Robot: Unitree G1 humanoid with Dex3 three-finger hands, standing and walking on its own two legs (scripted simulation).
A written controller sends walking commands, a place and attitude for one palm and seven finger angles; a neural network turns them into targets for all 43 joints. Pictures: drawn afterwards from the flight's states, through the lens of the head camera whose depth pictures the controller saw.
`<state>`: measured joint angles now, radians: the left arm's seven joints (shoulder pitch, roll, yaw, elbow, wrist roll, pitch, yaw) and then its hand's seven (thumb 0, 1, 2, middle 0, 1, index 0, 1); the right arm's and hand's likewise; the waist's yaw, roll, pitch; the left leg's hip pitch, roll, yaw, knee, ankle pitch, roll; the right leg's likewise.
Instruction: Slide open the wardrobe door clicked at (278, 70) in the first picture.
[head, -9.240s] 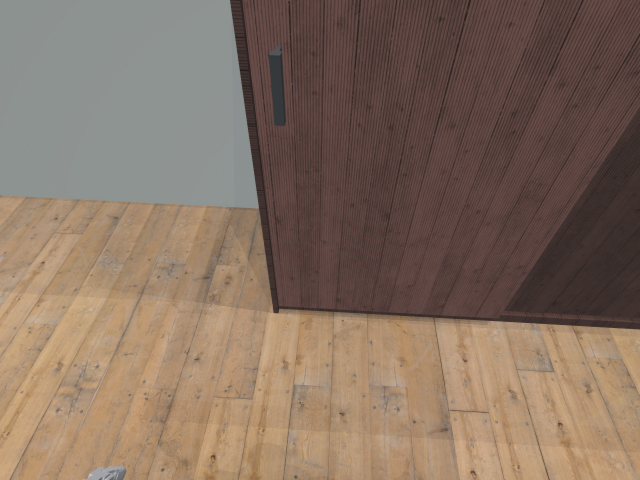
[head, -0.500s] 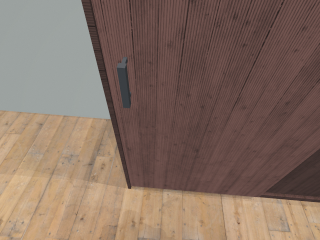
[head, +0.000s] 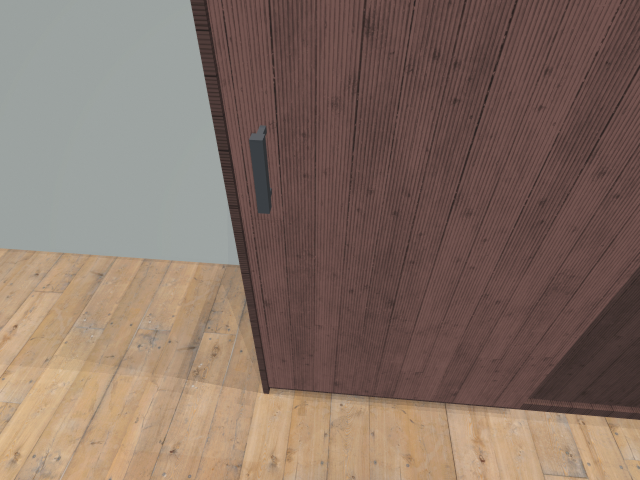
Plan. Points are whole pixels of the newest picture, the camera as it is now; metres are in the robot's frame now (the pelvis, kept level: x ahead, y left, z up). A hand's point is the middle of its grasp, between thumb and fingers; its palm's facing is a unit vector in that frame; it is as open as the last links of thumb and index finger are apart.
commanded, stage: come to a stop and stand still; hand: left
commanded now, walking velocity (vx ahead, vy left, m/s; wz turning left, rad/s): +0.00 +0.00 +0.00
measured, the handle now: (263, 169) +0.56 +0.14 +0.12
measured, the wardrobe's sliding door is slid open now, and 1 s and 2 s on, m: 0.00 0.00 0.00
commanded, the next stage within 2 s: look again from close up in 0.76 s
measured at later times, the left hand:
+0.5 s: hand out of the picture -0.07 +0.14 -0.18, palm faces +0.09 -0.99 -0.14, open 7.4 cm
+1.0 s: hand out of the picture -0.04 +0.15 -0.17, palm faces +0.10 -0.98 -0.17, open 7.4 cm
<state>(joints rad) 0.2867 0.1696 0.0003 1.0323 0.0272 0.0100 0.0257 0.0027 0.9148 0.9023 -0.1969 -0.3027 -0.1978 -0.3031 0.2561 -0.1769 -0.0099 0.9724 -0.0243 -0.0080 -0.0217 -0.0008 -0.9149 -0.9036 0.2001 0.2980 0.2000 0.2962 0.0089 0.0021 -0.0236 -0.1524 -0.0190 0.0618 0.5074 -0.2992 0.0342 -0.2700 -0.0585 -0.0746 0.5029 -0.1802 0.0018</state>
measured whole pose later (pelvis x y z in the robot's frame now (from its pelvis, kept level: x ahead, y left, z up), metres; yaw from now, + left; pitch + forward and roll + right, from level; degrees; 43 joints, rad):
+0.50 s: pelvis -0.03 +0.00 +0.00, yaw +2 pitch -2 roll +0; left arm 0.38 0.11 0.01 1.10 0.02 0.00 0.03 0.01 0.90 0.90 -0.20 -0.30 -0.20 -0.30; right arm 0.43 -0.11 0.00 1.11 -0.02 0.00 -0.03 0.00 -0.91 -0.90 0.20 0.30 0.20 0.30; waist 0.00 -0.02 0.01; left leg -0.23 -0.03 0.03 0.52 -0.25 0.03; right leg -0.32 -0.04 -0.06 0.48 -0.16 -0.01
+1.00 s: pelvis -0.01 -0.01 +0.00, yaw +2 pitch -1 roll +1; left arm 0.36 0.12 0.02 1.07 0.02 -0.01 0.03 0.01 0.91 0.90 -0.20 -0.30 -0.20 -0.30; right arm 0.36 -0.12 -0.01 1.07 -0.02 -0.02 -0.03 0.00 -0.91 -0.90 0.20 0.30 0.20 0.30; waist 0.01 -0.01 0.00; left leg -0.22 -0.03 0.03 0.50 -0.26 0.03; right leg -0.32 -0.03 -0.04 0.47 -0.14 0.00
